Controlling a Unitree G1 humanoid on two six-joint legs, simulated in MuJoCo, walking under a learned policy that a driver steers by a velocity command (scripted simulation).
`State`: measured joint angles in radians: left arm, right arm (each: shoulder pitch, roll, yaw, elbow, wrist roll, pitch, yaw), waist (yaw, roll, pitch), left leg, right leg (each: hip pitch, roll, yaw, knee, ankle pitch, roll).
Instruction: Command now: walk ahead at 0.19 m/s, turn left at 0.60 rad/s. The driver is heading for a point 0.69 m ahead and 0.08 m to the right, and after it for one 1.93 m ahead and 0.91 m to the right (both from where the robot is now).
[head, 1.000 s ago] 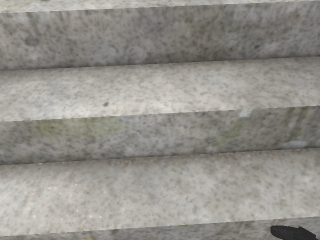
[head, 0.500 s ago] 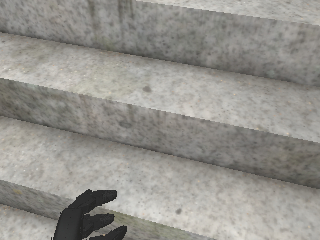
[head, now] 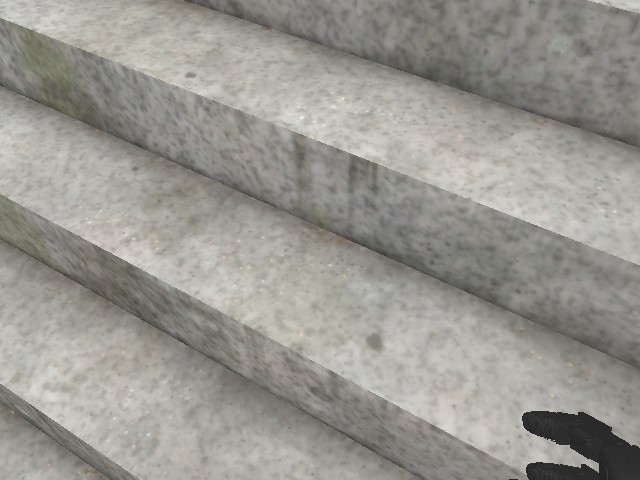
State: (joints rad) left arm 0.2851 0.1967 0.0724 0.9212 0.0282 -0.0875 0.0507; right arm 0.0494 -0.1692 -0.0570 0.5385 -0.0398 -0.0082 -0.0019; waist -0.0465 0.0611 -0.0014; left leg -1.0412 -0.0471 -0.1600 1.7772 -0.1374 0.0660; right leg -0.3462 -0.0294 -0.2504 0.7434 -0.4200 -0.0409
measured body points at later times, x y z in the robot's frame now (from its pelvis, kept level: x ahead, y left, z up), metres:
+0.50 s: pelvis +0.13 +0.05 +0.03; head +0.12 +0.06 +0.48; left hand +0.35 +0.25 -0.02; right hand +0.17 -0.20 -0.10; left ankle +0.17 +0.15 -0.71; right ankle +0.13 -0.07 -0.28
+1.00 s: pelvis +0.21 -0.01 +0.14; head +0.21 -0.03 +0.59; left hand +0.28 +0.22 +0.01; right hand +0.34 -0.22 +0.01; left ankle +0.13 +0.12 -0.43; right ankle +0.24 -0.10 -0.51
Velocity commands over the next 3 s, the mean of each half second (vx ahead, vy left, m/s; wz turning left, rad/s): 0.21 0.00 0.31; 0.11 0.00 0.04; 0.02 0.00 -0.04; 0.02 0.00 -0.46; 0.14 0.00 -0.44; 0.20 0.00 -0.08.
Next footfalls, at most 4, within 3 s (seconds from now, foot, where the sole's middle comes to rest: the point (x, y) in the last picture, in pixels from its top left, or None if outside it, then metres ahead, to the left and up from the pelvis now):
0.22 left None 0.21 0.16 -0.74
0.72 right None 0.28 -0.09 -0.54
1.36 left None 0.24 0.19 -0.74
1.92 right None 0.16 -0.15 -0.54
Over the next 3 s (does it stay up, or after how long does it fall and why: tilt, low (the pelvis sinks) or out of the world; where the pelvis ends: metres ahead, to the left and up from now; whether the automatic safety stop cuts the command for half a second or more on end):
stays up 0.06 -0.05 0.04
